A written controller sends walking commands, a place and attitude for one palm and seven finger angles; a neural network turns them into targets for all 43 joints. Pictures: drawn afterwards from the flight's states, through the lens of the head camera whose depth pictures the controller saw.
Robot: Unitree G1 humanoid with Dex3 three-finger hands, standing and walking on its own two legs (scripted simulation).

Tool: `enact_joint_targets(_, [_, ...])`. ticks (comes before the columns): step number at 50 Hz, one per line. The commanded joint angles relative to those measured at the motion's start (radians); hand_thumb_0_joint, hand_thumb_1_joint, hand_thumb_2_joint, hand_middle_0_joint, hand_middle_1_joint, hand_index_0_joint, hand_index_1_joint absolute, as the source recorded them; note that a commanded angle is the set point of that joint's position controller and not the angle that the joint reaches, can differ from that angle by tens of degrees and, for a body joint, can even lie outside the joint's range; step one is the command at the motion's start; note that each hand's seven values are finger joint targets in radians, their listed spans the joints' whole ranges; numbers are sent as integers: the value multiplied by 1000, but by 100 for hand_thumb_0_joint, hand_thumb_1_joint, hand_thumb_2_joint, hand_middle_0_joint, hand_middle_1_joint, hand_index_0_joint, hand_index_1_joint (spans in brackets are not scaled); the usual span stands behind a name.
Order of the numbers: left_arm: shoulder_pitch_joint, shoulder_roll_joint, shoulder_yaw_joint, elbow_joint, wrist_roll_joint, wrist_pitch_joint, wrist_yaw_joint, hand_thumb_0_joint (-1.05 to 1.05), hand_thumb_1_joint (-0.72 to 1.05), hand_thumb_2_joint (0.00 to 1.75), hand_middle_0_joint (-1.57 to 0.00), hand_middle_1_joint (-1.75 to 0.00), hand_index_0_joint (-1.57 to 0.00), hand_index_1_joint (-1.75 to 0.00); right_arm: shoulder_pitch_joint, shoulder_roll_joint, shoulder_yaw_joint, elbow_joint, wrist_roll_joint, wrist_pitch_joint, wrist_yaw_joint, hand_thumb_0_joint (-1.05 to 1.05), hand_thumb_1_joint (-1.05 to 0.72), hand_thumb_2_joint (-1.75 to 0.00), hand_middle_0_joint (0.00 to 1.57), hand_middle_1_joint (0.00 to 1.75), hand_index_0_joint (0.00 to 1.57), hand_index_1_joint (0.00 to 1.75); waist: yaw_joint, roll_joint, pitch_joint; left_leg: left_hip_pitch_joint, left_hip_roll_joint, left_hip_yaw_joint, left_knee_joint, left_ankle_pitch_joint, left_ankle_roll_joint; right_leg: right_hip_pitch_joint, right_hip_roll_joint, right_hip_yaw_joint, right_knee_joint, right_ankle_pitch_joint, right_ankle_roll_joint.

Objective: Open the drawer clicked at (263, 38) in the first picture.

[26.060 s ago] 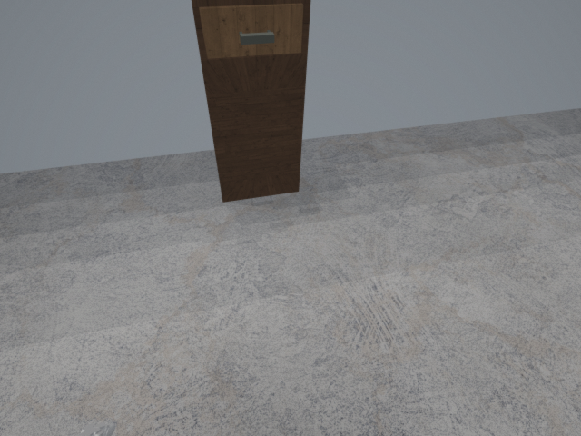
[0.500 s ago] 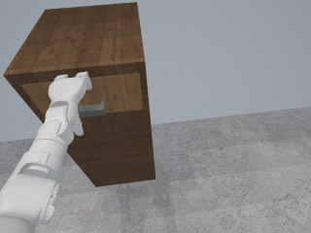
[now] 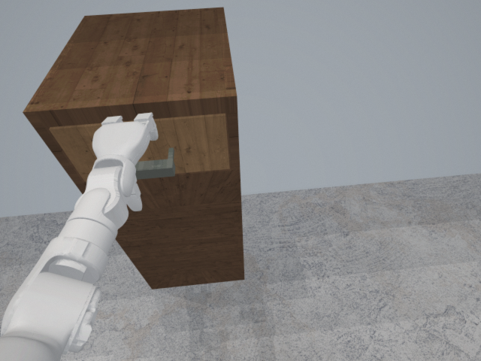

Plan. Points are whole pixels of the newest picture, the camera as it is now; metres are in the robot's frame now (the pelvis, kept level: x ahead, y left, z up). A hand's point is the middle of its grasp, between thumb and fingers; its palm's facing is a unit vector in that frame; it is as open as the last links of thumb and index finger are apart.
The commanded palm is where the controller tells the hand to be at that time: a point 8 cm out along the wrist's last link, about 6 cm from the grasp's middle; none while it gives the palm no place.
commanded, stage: re-aim the fingers above the handle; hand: left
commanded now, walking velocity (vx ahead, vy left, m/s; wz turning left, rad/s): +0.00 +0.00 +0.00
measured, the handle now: (147, 161) +0.50 +0.21 +0.03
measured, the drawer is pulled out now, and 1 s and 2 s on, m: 0.00 0.00 0.00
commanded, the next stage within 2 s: lower the fingers behind the handle in 1.12 s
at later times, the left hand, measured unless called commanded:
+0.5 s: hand (136, 165) +0.43 +0.20 +0.09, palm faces +0.00 -0.04 -1.00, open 13.8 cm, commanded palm +0.42 +0.22 +0.16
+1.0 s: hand (127, 168) +0.43 +0.22 +0.08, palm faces -0.03 -0.03 -1.00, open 13.8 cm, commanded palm +0.43 +0.22 +0.15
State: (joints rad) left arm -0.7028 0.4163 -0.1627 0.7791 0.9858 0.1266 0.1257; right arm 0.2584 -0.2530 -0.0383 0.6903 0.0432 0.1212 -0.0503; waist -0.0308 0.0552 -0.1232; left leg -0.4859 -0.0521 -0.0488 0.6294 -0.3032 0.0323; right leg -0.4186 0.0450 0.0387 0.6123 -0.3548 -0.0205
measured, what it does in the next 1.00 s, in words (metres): stands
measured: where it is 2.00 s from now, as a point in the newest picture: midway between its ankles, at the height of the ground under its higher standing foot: outside the picture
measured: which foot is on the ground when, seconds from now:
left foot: down 0.00-1.00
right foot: down 0.00-1.00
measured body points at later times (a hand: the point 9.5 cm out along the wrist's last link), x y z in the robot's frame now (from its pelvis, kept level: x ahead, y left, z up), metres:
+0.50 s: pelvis +0.00 +0.00 +0.00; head +0.03 -0.02 +0.45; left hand +0.43 +0.20 +0.14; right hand +0.08 -0.27 -0.13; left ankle +0.00 +0.10 -0.72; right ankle -0.04 -0.11 -0.72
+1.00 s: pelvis +0.00 -0.01 +0.00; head +0.04 -0.02 +0.45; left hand +0.43 +0.22 +0.14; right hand +0.07 -0.28 -0.13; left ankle +0.00 +0.10 -0.72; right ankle -0.04 -0.11 -0.72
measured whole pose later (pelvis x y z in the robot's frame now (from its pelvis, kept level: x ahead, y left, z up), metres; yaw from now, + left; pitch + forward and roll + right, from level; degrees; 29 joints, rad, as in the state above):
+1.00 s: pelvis +0.00 -0.01 +0.00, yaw +0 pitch +10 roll -1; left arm -0.66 0.50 -0.12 0.73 0.99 -0.03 0.09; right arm 0.32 -0.27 -0.06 0.68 0.04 0.10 -0.08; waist -0.02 0.04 -0.11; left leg -0.51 -0.04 -0.06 0.65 -0.31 0.02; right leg -0.44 0.06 0.03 0.62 -0.35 -0.03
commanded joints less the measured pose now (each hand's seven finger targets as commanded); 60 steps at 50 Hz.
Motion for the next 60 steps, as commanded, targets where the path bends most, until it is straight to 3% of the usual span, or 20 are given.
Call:
enact_joint_targets(1, [-542, 208, 82, -193, 24, -27, 45, 0, -50, 30, -30, -120, -30, -120, -1, -130, -36, -104, -2, -31, -16, 0, -90, -90, 20, 30, 20, 30, -28, -6, -296, 262, 23, 29, -41, 344, 7, 7, 8, -51, -58, 303, -27])
enact_joint_targets(4, [-473, 375, 228, -124, 44, -30, 69, 0, -50, 30, -30, -120, -30, -120, -6, -136, -26, -111, -7, -23, -23, 0, -90, -90, 20, 30, 20, 30, 19, -38, -306, 189, 19, 42, -45, 337, 7, 83, 3, -39, -47, 338, -28])
enact_joint_targets(7, [-424, 344, 213, -112, 54, -19, 80, 0, -50, 30, -30, -120, -30, -120, -15, -129, -27, -126, -8, -24, -18, 0, -90, -90, 20, 30, 20, 30, 35, -50, -326, 166, 19, 56, -52, 338, 4, 119, 1, -39, -49, 347, -26])
enact_joint_targets(10, [-390, 313, 178, -114, 48, 0, 69, 0, -50, 30, -30, -120, -30, -120, -12, -136, -29, -140, -4, -27, -16, 0, -90, -90, 20, 30, 20, 30, 25, -64, -319, 165, 21, 67, -50, 338, 9, 119, 0, -34, -55, 375, -18])
enact_joint_targets(17, [-485, 177, 36, -293, -12, -61, -11, 0, -50, 30, -30, -120, -30, -120, 10, -138, -50, -138, 2, -39, -25, 0, -90, -90, 20, 30, 20, 30, -58, -47, -302, 266, 21, 46, -30, 354, 25, 53, 3, -29, -85, 368, -10])
enact_joint_targets(22, [-565, 251, 99, -334, 2, -129, 29, 0, -50, 30, -30, -120, -30, -120, 31, -129, -52, -99, -4, -50, -28, 0, -90, -90, 20, 30, 20, 30, -44, 50, -323, 300, 20, 22, -20, 366, 10, 1, 11, -37, -65, 315, -26])
enact_joint_targets(24, [-549, 273, 138, -258, 11, -118, 68, 0, -50, 30, -30, -120, -30, -120, 32, -127, -46, -89, -3, -51, -21, 0, -90, -90, 20, 30, 20, 30, -26, 37, -300, 262, 18, 23, -25, 336, 6, -8, 15, -46, -53, 290, -30])
enact_joint_targets(27, [-473, 418, 275, -155, 30, -67, 120, 0, -50, 30, -30, -120, -30, -120, 19, -137, -34, -87, -9, -39, -19, 0, -90, -90, 20, 30, 20, 30, 30, -9, -338, 177, 12, 37, -39, 344, 0, 93, 9, -40, -41, 334, -33])
enact_joint_targets(29, [-453, 353, 216, -89, 32, -14, 128, 0, -50, 30, -30, -120, -30, -120, 4, -129, -25, -91, -5, -36, -14, 0, -90, -90, 20, 30, 20, 30, 23, -37, -309, 143, 15, 56, -45, 324, 0, 97, 5, -43, -43, 347, -24])
enact_joint_targets(32, [-367, 373, 218, -6, 44, 46, 90, 0, -50, 30, -30, -120, -30, -120, -3, -147, -26, -110, -4, -21, -12, 0, -90, -90, 20, 30, 20, 30, 33, -87, -335, 118, 16, 77, -51, 335, 2, 165, -2, -29, -55, 397, -16])
enact_joint_targets(33, [-361, 339, 177, 0, 43, 54, 68, 0, -50, 30, -30, -120, -30, -120, 0, -146, -23, -120, 1, -17, -13, 0, -90, -90, 20, 30, 20, 30, 21, -93, -304, 116, 17, 81, -54, 326, 5, 150, -4, -32, -61, 402, -11])
enact_joint_targets(36, [-370, 400, 207, 18, 37, 58, 32, 0, -50, 30, -30, -120, -30, -120, -9, -154, -17, -126, 6, -4, -26, 0, -90, -90, 20, 30, 20, 30, 18, -157, -259, 83, 15, 88, -69, 254, 13, 163, -13, -17, -89, 365, 3])
enact_joint_targets(37, [-364, 419, 223, 10, 34, 49, 18, 0, -50, 30, -30, -120, -30, -120, -8, -156, -18, -131, 6, -1, -32, 0, -90, -90, 20, 30, 20, 30, 20, -161, -263, 79, 14, 85, -72, 254, 14, 181, -14, -13, -93, 367, 1])
enact_joint_targets(42, [-456, 324, 141, -153, 21, -85, -32, 0, -50, 30, -30, -120, -30, -120, 15, -145, -35, -151, 4, -21, -43, 0, -90, -90, 20, 30, 20, 30, -31, -84, -283, 158, 14, 73, -44, 279, 29, 123, -10, -6, -90, 383, -1])
enact_joint_targets(46, [-532, 261, 103, -346, 12, -194, 0, 0, -50, 30, -30, -120, -30, -120, 52, -126, -59, -129, -6, -50, -40, 0, -90, -90, 20, 30, 20, 30, -45, 82, -373, 305, 20, 45, 3, 401, 22, 18, 9, -15, -54, 386, -17])
enact_joint_targets(48, [-551, 241, 102, -356, 1, -203, 33, 0, -50, 30, -30, -120, -30, -120, 65, -123, -65, -110, -6, -60, -32, 0, -90, -90, 20, 30, 20, 30, -55, 69, -369, 325, 26, 31, 16, 423, 17, -24, 16, -27, -48, 361, -17])
enact_joint_targets(52, [-520, 324, 200, -227, 12, -130, 117, 0, -50, 30, -30, -120, -30, -120, 63, -138, -58, -75, -6, -52, -11, 0, -90, -90, 20, 30, 20, 30, -17, 41, -343, 248, 21, 27, -6, 394, 1, -7, 21, -48, -35, 331, -32])
enact_joint_targets(55, [-505, 326, 202, -111, 34, -26, 155, 0, -50, 30, -30, -120, -30, -120, 36, -137, -41, -71, -5, -40, -1, 0, -90, -90, 20, 30, 20, 30, 0, -3, -326, 177, 19, 45, -21, 367, -1, 32, 16, -53, -27, 344, -29])
enact_joint_targets(57, [-441, 377, 236, -40, 45, 32, 146, 0, -50, 30, -30, -120, -30, -120, 21, -146, -36, -83, -8, -30, 2, 0, -90, -90, 20, 30, 20, 30, 28, -19, -346, 148, 16, 58, -35, 362, -2, 101, 12, -45, -35, 364, -29])
enact_joint_targets(60, [-419, 359, 199, -20, 50, 78, 101, 0, -50, 30, -30, -120, -30, -120, 3, -147, -27, -106, -1, -12, -6, 0, -90, -90, 20, 30, 20, 30, 20, -85, -326, 126, 18, 72, -45, 340, 6, 133, 3, -39, -49, 394, -15])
